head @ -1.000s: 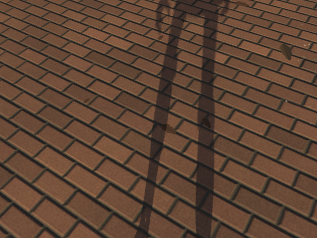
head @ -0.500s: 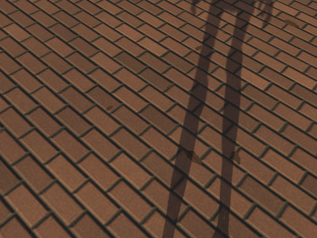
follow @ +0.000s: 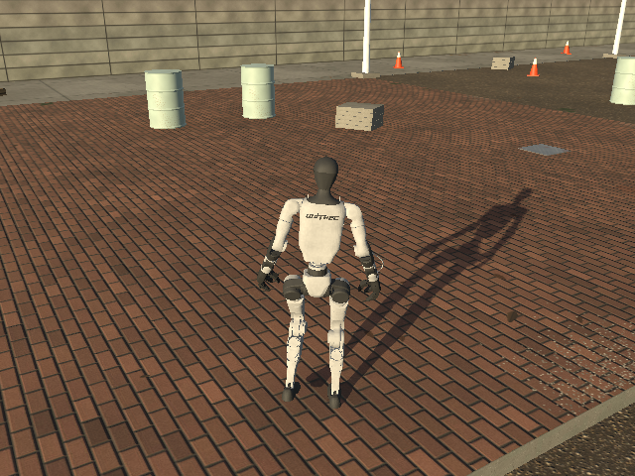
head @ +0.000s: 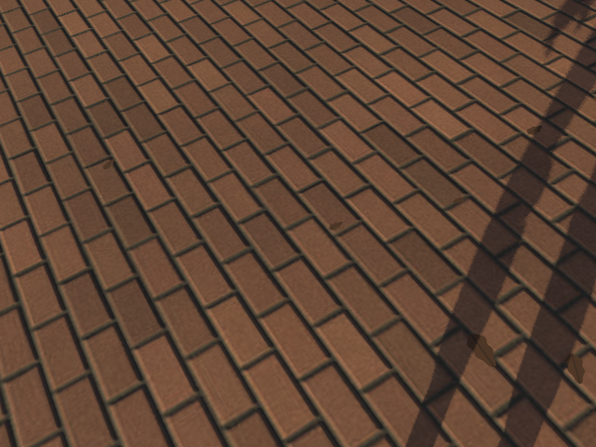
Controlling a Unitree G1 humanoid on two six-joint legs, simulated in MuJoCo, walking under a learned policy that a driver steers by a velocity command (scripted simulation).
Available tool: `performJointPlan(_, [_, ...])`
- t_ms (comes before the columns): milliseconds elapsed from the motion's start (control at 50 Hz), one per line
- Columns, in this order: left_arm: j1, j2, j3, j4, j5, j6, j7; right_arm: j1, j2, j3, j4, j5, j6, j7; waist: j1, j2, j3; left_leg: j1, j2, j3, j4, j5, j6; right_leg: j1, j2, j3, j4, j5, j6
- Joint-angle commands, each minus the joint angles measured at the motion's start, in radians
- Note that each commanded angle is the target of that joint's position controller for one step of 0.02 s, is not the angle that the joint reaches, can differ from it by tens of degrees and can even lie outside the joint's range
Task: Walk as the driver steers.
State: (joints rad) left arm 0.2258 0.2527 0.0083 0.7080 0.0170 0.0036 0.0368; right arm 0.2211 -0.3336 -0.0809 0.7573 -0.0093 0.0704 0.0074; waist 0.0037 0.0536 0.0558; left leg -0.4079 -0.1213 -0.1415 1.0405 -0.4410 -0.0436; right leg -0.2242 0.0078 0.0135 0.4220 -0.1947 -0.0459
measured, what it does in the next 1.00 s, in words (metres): steps on the spot: left foot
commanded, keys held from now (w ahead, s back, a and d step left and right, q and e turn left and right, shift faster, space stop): no key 1.00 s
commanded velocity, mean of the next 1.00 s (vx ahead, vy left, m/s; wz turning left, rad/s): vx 0.00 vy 0.00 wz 0.06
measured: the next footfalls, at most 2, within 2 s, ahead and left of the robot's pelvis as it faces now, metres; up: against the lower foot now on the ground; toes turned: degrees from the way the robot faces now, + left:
left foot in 0.18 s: +0.00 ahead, +0.12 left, +0.00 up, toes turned -3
left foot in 1.72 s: +0.27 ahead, +0.06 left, +0.00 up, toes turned +3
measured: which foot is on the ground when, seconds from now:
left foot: up 0.00-0.16, down 0.18-1.00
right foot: down 0.00-1.00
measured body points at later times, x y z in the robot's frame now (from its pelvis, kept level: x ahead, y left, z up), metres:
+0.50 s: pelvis -0.01 +0.02 +0.00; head -0.02 +0.02 +0.45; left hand +0.02 +0.28 -0.15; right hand +0.07 -0.23 -0.14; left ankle -0.04 +0.12 -0.75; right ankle +0.02 -0.09 -0.75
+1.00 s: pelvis -0.01 +0.02 +0.00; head -0.01 +0.02 +0.45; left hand -0.01 +0.25 -0.16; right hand -0.01 -0.21 -0.16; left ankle -0.04 +0.12 -0.75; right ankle +0.02 -0.09 -0.75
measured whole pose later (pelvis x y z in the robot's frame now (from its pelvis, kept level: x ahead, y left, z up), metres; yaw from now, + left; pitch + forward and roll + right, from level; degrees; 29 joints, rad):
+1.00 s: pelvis -0.01 +0.02 +0.00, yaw +0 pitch -2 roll +0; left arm 0.26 0.18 0.00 1.13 0.01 0.01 0.03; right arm 0.30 -0.18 0.03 1.13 -0.01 0.00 -0.04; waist 0.01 0.00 0.03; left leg -0.10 -0.05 -0.05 0.39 -0.25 0.03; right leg -0.19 0.02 0.01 0.39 -0.17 -0.02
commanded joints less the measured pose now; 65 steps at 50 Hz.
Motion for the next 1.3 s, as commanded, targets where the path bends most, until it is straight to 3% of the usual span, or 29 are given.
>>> performJointPlan(20, [0.013,0.131,0.033,-0.033,0.001,-0.018,-0.002,0.03,-0.033,0.003,-0.031,0.003,0.003,-0.001,-0.001,-0.216,-0.103,0.005,0.016,0.027,-0.131,-0.003,-0.009,0.142,-0.202,0.168,-0.081,0.456,-0.149])
performJointPlan(100, [0.037,0.162,0.043,0.001,0.009,-0.005,-0.014,-0.003,-0.02,0.024,-0.012,0.01,0.006,-0.012,0.023,-0.25,-0.091,0.147,0.043,0.111,-0.388,-0.026,0.017,0.094,-0.199,0.191,-0.08,0.333,-0.157])
performJointPlan(140, [0.034,0.165,0.045,0.018,0.004,0.005,-0.016,0.032,-0.009,0.032,0.016,0.011,-0.003,-0.019,-0.004,-0.231,-0.085,0.234,0.05,0.134,-0.574,0.089,0.04,0.065,-0.19,0.193,-0.046,0.334,-0.141])
performJointPlan(160, [0.037,0.16,0.044,0.029,0.0,0.009,-0.016,0.052,-0.005,0.037,0.032,0.007,-0.014,-0.024,-0.023,-0.202,-0.079,0.317,0.063,0.126,-0.727,0.225,0.055,0.022,-0.181,0.185,-0.024,0.324,-0.108])
performJointPlan(180, [0.058,0.143,0.039,0.033,-0.001,0.004,-0.016,0.044,-0.035,0.036,0.036,-0.005,-0.027,-0.031,-0.012,-0.156,-0.093,0.405,0.122,0.042,-0.768,0.298,0.074,-0.045,-0.174,0.188,-0.013,0.252,-0.06])
performJointPlan(200, [0.073,0.101,0.028,0.017,-0.004,-0.003,-0.022,0.046,-0.089,0.034,0.029,-0.025,-0.043,-0.039,0.009,-0.015,-0.13,0.473,0.29,-0.135,-0.787,0.367,0.106,-0.114,-0.118,0.124,0.08,0.108,-0.014])
performJointPlan(220, [0.062,0.058,0.015,0.026,-0.016,0.004,-0.018,-0.036,-0.081,0.042,0.039,-0.008,-0.049,-0.034,0.044,0.112,-0.057,0.235,0.357,-0.156,-0.758,0.479,0.176,-0.013,-0.03,0.036,0.001,-0.086,0.009])
performJointPlan(240, [0.056,0.083,0.018,0.051,-0.005,0.011,-0.013,-0.084,-0.03,0.057,0.031,-0.006,-0.058,-0.028,0.047,0.074,-0.035,0.192,0.319,-0.126,-0.759,0.402,0.168,0.063,-0.043,0.039,-0.018,-0.056,0.017])
performJointPlan(260, [0.041,0.095,0.023,0.068,-0.003,0.011,-0.015,-0.083,-0.017,0.063,0.039,-0.005,-0.063,-0.027,0.033,0.071,-0.024,0.176,0.27,-0.101,-0.764,0.306,0.137,0.079,-0.04,0.056,-0.038,0.002,0.016])
performJointPlan(300, [0.041,0.122,0.033,0.095,-0.002,0.007,-0.022,-0.039,-0.032,0.064,0.074,-0.003,-0.067,-0.036,0.02,0.06,0.0,0.174,0.219,-0.068,-0.773,0.256,0.107,0.094,-0.058,0.07,-0.048,0.085,0.015])
performJointPlan(320, [0.056,0.109,0.029,0.112,-0.002,0.003,-0.025,-0.019,-0.034,0.063,0.094,0.001,-0.069,-0.038,0.021,0.055,-0.006,0.191,0.209,-0.057,-0.77,0.262,0.103,0.093,-0.067,0.076,-0.058,0.103,0.014])
performJointPlan(380, [0.068,0.091,0.023,0.164,-0.005,-0.001,-0.022,0.001,-0.018,0.068,0.131,0.003,-0.072,-0.038,0.016,-0.005,0.006,0.205,0.206,-0.049,-0.766,0.248,0.107,0.081,-0.07,0.08,-0.079,0.09,0.018])
performJointPlan(520, [0.066,0.075,0.019,0.258,-0.005,0.0,-0.017,0.016,-0.008,0.073,0.205,0.003,-0.078,-0.04,0.014,-0.047,0.007,0.191,0.196,-0.038,-0.771,0.231,0.112,0.096,-0.079,0.088,-0.092,0.082,0.018])
performJointPlan(760, [0.074,0.048,0.008,0.366,-0.007,0.002,-0.008,0.081,0.032,0.087,0.308,0.002,-0.079,-0.047,0.012,-0.05,0.006,0.194,0.185,-0.016,-0.754,0.268,0.109,0.093,-0.086,0.092,-0.089,0.08,0.007])
performJointPlan(1040, [0.089,0.007,-0.001,0.426,-0.008,0.001,0.0,0.141,0.079,0.093,0.369,0.001,-0.079,-0.054,0.006,-0.052,0.018,0.198,0.183,-0.002,-0.734,0.29,0.105,0.073,-0.085,0.092,-0.08,0.088,0.002])
performJointPlan(1060, [0.096,0.001,-0.002,0.431,-0.007,0.002,0.0,0.153,0.083,0.094,0.374,-0.001,-0.079,-0.054,0.005,-0.051,-0.003,0.203,0.175,0.0,-0.744,0.206,0.108,0.08,-0.076,0.089,-0.084,0.01,0.001])
performJointPlan(1120, [0.086,0.021,0.012,0.413,0.0,0.01,-0.006,0.167,0.041,0.071,0.365,-0.006,-0.067,-0.05,-0.006,-0.015,0.054,0.14,0.16,-0.04,-0.744,-0.213,0.16,-0.026,-0.013,0.057,-0.003,-0.359,-0.031])
performJointPlan(1160, [0.044,-0.009,0.01,0.382,0.008,0.005,-0.016,0.216,0.035,0.061,0.365,-0.006,-0.066,-0.048,-0.035,0.028,0.126,0.15,0.226,-0.157,-0.798,-0.371,0.212,-0.168,0.015,0.036,0.093,-0.401,-0.037])
performJointPlan(1200, [0.005,-0.044,0.003,0.347,0.023,-0.016,-0.026,0.257,0.004,0.041,0.377,-0.009,-0.075,-0.05,-0.05,0.11,0.145,0.224,0.36,-0.317,-0.89,-0.374,0.279,-0.26,0.018,-0.057,0.258,-0.22,-0.024])
performJointPlan(1220, [-0.014,-0.025,0.009,0.331,0.024,-0.029,-0.03,0.252,0.003,0.035,0.372,-0.01,-0.081,-0.047,-0.051,0.093,0.145,0.227,0.385,-0.336,-0.905,-0.324,0.294,-0.278,-0.006,-0.052,0.294,-0.204,-0.025])
performJointPlan(1260, [-0.002,-0.011,0.017,0.311,0.015,-0.05,-0.041,0.226,-0.003,0.026,0.362,-0.014,-0.095,-0.041,-0.024,0.075,0.132,0.225,0.375,-0.288,-0.878,-0.238,0.29,-0.245,-0.021,-0.052,0.256,-0.238,-0.033])
performJointPlan(1300, [0.129,-0.035,0.021,0.346,-0.002,-0.067,-0.045,0.154,0.016,0.025,0.34,-0.001,-0.103,-0.038,0.054,0.055,0.128,0.067,0.298,-0.168,-0.791,-0.155,0.242,0.029,0.017,-0.089,0.069,-0.156,-0.041])
Keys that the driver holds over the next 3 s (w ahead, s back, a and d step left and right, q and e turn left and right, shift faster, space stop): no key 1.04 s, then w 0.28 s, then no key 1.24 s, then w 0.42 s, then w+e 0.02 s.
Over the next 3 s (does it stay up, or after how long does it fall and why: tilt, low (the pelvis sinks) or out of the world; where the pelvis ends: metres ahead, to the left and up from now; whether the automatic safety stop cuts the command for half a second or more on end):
stays up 0.34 0.00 -0.02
